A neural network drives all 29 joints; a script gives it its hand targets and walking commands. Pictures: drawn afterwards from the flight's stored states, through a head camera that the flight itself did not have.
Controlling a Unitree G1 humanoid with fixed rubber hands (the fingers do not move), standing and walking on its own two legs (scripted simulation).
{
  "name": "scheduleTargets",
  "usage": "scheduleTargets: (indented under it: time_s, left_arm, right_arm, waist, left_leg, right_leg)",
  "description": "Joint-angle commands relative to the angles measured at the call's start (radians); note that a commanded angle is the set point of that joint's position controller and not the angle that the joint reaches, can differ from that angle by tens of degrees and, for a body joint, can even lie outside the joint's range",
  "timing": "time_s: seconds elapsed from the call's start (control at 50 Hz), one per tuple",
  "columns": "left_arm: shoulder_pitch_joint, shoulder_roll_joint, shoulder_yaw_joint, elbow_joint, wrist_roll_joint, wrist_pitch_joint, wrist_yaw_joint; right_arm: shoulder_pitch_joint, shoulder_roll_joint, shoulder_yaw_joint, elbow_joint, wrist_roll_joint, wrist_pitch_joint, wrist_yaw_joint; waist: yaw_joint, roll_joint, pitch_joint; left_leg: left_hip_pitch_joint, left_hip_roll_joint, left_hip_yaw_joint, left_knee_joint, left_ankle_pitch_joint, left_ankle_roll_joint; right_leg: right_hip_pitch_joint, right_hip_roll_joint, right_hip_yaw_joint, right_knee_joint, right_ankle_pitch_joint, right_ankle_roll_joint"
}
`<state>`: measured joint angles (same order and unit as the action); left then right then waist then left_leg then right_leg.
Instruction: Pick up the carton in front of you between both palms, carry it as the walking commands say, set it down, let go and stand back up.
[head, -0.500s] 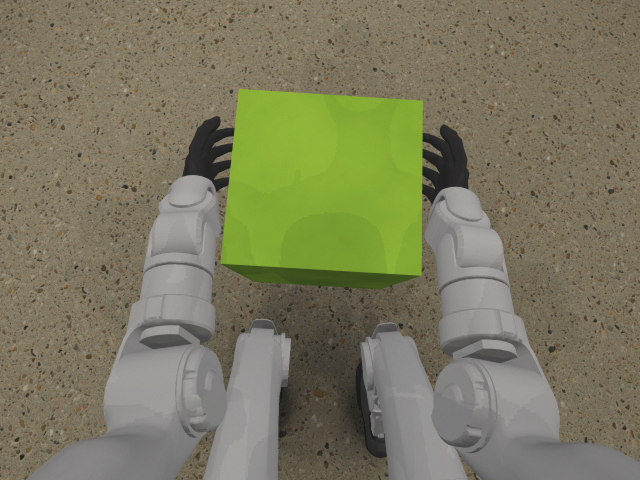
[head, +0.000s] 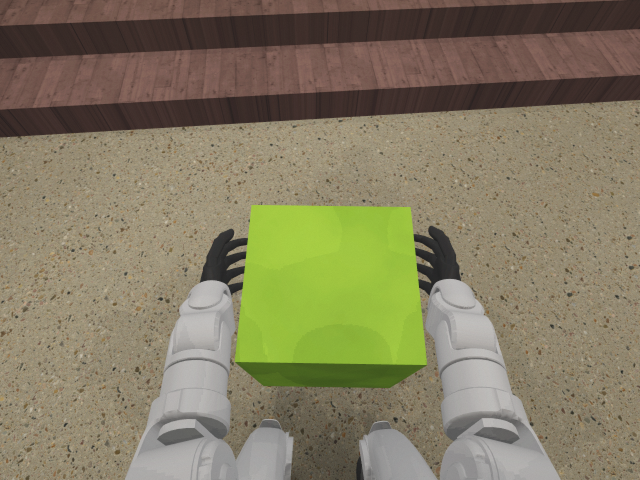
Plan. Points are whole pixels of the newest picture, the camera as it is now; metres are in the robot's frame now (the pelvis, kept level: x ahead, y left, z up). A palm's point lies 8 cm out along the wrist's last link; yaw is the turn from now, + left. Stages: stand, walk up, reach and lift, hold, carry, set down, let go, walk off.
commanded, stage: reach and lift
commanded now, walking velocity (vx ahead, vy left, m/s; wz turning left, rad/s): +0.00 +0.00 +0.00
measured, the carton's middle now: (328, 306) +0.35 +0.00 -0.10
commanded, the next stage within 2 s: hold in 1.42 s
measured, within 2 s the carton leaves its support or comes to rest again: neither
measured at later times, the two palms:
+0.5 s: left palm (193, 275) +0.31 +0.15 +0.10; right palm (489, 264) +0.32 -0.15 +0.10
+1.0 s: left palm (189, 266) +0.32 +0.15 +0.10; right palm (488, 257) +0.32 -0.15 +0.11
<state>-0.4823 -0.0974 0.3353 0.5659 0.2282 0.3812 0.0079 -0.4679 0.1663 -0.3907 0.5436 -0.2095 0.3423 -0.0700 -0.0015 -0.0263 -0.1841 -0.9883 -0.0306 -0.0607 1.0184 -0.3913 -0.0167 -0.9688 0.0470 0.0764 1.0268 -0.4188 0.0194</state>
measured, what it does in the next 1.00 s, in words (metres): rises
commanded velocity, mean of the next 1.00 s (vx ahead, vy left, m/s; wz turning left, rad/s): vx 0.00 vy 0.00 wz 0.00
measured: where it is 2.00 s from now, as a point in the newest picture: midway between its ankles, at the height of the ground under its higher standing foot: outside the picture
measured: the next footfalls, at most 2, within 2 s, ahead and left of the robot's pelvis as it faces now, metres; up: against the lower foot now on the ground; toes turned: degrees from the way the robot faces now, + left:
none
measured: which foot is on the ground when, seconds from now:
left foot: down 0.00-1.00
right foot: down 0.00-1.00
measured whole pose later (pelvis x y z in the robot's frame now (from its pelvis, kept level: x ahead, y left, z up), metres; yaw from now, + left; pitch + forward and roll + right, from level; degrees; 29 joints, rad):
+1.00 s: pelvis +0.02 +0.00 +0.08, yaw +0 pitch -4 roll +0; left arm -0.31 -0.17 0.28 0.35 0.30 0.64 -0.01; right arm -0.33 0.17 -0.31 0.37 -0.31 0.61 0.01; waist 0.00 -0.01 0.02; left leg -0.16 -0.02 -0.07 0.43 -0.19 -0.01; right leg -0.14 0.02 0.08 0.43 -0.22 0.01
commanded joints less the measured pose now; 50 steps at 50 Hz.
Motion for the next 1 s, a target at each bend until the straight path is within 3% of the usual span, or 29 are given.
scheduleTargets:
  time_s: [0.0,0.3,0.36,0.48,0.64,0.98]
  left_arm:
    - [-0.514,-1.041,-0.581,-0.022,-0.161,-0.025,-0.232]
    - [-0.311,-1.019,-0.685,-0.210,-0.207,0.124,-0.243]
    - [-0.294,-0.998,-0.660,-0.231,-0.193,0.167,-0.245]
    - [-0.344,-0.986,-0.556,-0.164,-0.142,0.201,-0.260]
    - [-0.478,-1.028,-0.571,-0.183,-0.152,0.187,-0.271]
    - [-0.347,-1.007,-0.603,-0.261,-0.169,0.224,-0.250]
  right_arm:
    - [-0.486,1.039,0.625,0.067,0.138,0.018,0.266]
    - [-0.258,1.018,0.708,-0.104,0.168,0.171,0.291]
    - [-0.236,0.997,0.681,-0.109,0.155,0.214,0.296]
    - [-0.299,0.971,0.583,-0.051,0.111,0.245,0.320]
    - [-0.439,0.999,0.605,-0.075,0.123,0.230,0.338]
    - [-0.319,0.949,0.627,-0.159,0.132,0.260,0.331]
  waist:
    - [0.011,0.034,-0.508]
    - [0.006,0.015,-0.224]
    - [0.004,0.017,-0.124]
    - [0.007,0.020,0.020]
    - [0.004,0.022,-0.073]
    - [0.002,0.033,-0.090]
  left_leg:
    - [0.492,-0.093,-0.004,-0.192,0.293,0.017]
    - [0.846,-0.068,-0.019,-0.513,0.427,0.017]
    - [0.876,-0.067,-0.017,-0.571,0.383,0.018]
    - [0.858,-0.056,0.000,-0.618,0.203,0.027]
    - [0.890,-0.050,0.002,-0.608,0.185,0.023]
    - [0.978,-0.055,-0.008,-0.649,0.359,0.009]
  right_leg:
    - [0.332,0.086,-0.003,-0.214,0.272,-0.015]
    - [0.741,0.048,0.018,-0.543,0.445,-0.010]
    - [0.777,0.045,0.016,-0.598,0.404,-0.018]
    - [0.761,0.032,0.004,-0.647,0.218,-0.025]
    - [0.790,0.034,-0.007,-0.631,0.193,-0.027]
    - [0.861,0.046,-0.011,-0.669,0.356,-0.021]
